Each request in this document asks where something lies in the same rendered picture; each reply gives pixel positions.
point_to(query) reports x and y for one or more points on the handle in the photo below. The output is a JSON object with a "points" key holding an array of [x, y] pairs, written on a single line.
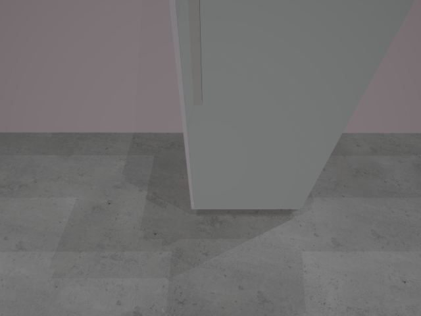
{"points": [[195, 45]]}

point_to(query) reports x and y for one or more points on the fridge door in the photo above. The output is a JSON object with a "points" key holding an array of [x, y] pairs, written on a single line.
{"points": [[280, 81]]}

